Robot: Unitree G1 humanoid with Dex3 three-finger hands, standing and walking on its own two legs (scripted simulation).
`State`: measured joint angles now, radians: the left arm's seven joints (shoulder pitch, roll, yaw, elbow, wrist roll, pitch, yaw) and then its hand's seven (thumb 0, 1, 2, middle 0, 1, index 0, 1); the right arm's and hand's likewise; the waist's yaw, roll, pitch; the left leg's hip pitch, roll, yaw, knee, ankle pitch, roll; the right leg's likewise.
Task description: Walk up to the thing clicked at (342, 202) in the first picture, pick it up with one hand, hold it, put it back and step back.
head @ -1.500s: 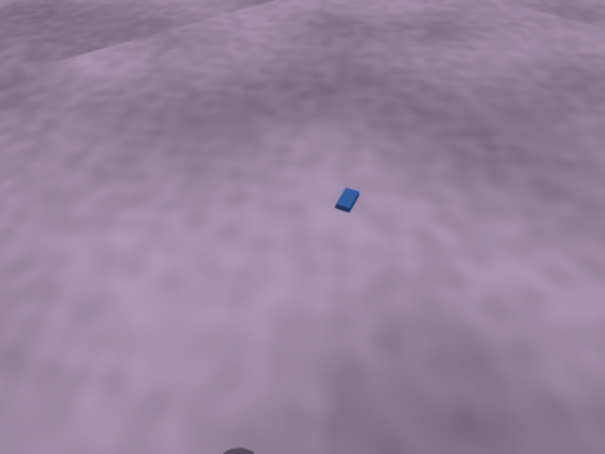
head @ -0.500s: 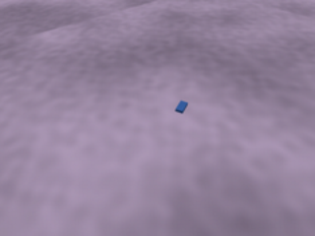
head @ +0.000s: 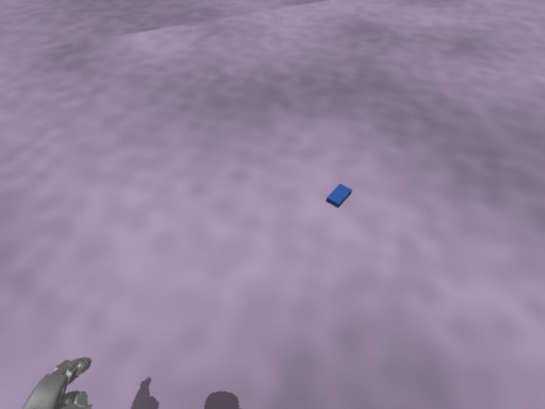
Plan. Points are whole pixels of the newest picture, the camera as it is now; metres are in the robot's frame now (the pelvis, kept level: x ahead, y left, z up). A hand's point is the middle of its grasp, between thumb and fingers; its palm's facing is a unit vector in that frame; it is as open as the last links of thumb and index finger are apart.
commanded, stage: walk up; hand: left
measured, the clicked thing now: (339, 195) +1.23 -0.33 -0.74
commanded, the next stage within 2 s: none
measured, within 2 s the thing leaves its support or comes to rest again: neither
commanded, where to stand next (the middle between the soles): +1.18 -0.84 m, yaw +48 degrees
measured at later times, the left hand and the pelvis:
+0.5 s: hand out of the picture +0.13 +0.13 -0.17, palm faces +0.26 -0.92 -0.29, open 7.4 cm; pelvis +0.21 -0.12 -0.01, yaw +17 degrees
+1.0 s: hand (283, 285) +0.38 +0.00 -0.12, palm faces +0.48 -0.79 -0.38, open 7.4 cm; pelvis +0.46 -0.28 +0.00, yaw +30 degrees
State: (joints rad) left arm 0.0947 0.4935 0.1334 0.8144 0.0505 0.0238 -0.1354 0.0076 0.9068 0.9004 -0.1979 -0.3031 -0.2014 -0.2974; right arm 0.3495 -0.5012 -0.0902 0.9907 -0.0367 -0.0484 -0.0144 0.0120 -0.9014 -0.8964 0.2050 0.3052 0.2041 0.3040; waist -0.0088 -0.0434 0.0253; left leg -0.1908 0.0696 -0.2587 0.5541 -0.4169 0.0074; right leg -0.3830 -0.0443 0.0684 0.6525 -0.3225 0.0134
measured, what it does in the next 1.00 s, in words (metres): walks ahead, turning left: left foot, then right foot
